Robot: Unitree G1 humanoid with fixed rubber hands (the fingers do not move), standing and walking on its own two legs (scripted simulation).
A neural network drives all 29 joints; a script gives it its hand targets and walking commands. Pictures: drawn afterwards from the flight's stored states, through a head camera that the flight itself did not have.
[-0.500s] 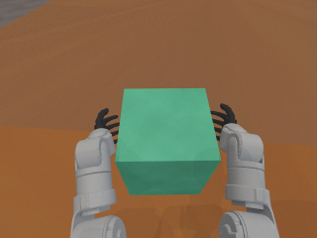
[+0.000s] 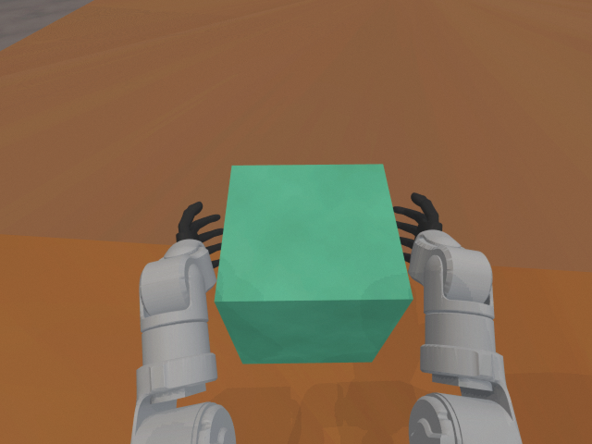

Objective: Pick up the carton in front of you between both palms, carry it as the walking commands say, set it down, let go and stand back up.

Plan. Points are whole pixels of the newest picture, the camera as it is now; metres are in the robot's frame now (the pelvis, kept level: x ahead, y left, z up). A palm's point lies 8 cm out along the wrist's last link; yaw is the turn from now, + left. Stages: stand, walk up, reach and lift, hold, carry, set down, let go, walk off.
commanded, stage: carry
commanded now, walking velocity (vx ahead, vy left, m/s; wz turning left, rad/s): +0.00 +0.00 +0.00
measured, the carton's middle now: (307, 271) +0.35 +0.00 +0.04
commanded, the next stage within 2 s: none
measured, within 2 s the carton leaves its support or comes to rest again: neither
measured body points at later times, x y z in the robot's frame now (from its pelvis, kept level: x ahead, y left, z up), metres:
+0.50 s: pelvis +0.01 +0.00 +0.00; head -0.01 +0.00 +0.45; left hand +0.35 +0.16 +0.12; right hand +0.36 -0.16 +0.12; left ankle +0.05 +0.08 -0.73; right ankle -0.01 -0.11 -0.73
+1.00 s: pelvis +0.22 -0.02 -0.01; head +0.23 -0.02 +0.44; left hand +0.59 +0.14 +0.14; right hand +0.58 -0.18 +0.14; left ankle +0.06 +0.08 -0.71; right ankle +0.33 -0.10 -0.71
